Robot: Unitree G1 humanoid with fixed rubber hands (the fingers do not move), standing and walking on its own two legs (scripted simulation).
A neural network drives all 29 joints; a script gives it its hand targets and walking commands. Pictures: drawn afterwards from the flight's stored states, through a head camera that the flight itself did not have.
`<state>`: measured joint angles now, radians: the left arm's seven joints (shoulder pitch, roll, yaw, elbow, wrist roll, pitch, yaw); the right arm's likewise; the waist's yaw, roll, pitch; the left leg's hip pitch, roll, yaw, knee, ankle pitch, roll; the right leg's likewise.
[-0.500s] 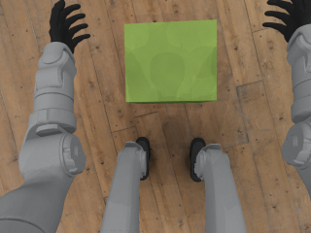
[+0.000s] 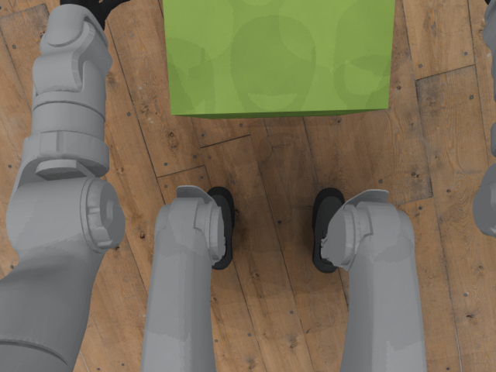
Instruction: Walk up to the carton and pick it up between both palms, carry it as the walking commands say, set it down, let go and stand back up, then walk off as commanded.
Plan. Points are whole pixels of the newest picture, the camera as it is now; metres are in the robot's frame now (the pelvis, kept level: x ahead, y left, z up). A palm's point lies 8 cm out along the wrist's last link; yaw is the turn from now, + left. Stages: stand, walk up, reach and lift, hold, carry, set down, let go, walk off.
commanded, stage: reach and lift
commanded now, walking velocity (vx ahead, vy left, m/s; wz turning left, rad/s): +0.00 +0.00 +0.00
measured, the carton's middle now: (274, 40) +0.55 +0.01 -0.31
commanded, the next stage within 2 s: none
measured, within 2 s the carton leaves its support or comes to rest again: neither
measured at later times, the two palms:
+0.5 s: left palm (133, 42) +0.53 +0.23 -0.25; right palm (438, 22) +0.55 -0.23 -0.25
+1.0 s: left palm (142, 42) +0.53 +0.21 -0.24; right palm (429, 20) +0.55 -0.21 -0.24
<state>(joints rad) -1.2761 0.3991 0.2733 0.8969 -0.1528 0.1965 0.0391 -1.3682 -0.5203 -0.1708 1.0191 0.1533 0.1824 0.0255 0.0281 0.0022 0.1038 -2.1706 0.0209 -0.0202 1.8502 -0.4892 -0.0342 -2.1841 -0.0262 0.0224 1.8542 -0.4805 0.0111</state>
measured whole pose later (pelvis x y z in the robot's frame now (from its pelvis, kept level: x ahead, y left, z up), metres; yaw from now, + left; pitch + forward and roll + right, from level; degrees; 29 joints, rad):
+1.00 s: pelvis +0.00 +0.00 -0.08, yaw +1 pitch +36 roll +1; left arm -1.38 0.39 0.12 1.07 -0.27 0.07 0.10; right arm -1.45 -0.49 -0.07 1.14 0.22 0.08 -0.04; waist 0.01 0.02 0.35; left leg -2.24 0.00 -0.03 2.15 -0.55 -0.04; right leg -2.26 -0.03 0.04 2.17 -0.55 0.02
